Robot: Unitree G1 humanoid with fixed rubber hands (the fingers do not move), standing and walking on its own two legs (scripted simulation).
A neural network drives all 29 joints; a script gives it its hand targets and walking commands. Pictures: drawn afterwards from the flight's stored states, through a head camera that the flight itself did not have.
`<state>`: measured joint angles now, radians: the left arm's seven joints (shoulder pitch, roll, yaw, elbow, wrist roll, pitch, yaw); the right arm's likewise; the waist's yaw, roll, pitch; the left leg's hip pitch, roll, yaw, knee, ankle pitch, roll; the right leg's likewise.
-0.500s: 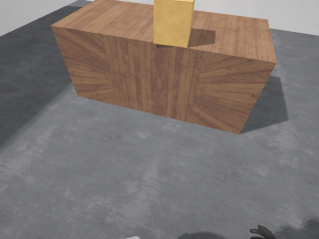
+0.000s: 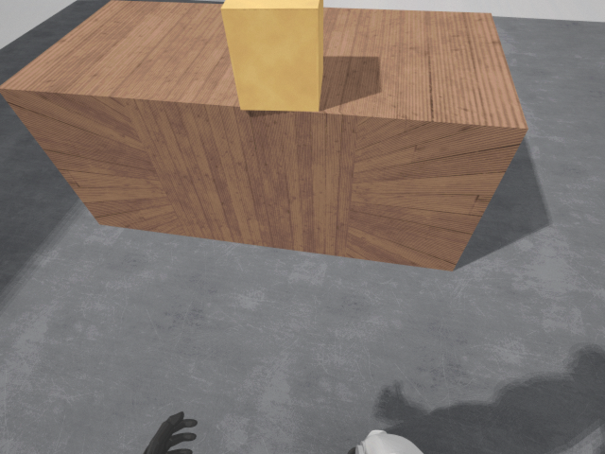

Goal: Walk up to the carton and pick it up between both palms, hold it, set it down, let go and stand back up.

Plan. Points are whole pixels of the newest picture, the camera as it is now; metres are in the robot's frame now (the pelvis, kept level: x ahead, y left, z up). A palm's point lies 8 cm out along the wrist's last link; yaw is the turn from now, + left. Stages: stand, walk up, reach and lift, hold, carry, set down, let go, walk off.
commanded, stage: walk up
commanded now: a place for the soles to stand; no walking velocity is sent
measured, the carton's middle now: (280, 45) +1.02 +0.07 +0.03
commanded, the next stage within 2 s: none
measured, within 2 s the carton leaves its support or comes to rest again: neither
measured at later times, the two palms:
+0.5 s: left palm (102, 390) +0.24 +0.34 -0.12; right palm (427, 333) +0.30 -0.17 -0.08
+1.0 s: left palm (169, 243) +0.51 +0.29 -0.11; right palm (433, 254) +0.46 -0.22 -0.11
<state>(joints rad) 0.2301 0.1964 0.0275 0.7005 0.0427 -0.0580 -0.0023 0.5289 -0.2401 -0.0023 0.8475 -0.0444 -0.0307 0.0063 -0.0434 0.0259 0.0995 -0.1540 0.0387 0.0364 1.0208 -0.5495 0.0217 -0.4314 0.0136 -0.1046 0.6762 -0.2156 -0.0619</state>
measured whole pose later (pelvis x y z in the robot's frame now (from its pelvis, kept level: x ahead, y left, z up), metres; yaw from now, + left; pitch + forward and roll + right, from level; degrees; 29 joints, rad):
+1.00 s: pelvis +0.45 +0.04 +0.01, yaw +2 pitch -3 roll -1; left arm 0.26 0.23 0.04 0.81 0.02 0.00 -0.01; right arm 0.43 -0.24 -0.03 0.77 -0.04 -0.04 -0.02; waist 0.00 0.02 0.14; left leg -0.32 0.03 0.01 1.15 -0.54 0.02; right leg -0.34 -0.02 -0.10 0.61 -0.20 -0.03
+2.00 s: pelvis +0.47 +0.01 +0.02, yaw +2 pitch -1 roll -1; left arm 0.21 0.27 -0.02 0.94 0.00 0.01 0.01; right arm 0.27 -0.26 0.02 0.95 0.00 0.00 0.00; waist -0.02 -0.02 0.05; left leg -0.33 0.02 0.00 0.49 -0.13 0.00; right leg -0.22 -0.03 -0.01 0.52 -0.28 0.02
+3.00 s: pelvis +0.50 +0.06 +0.03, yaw -2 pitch +0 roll -2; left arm 0.46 0.25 0.04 0.96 0.04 -0.04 0.07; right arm 0.22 -0.35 -0.01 0.93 -0.08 0.06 0.05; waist 0.03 0.04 0.04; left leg -0.53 0.10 0.01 0.91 -0.33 -0.07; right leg -0.17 -0.06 0.07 0.42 -0.26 0.05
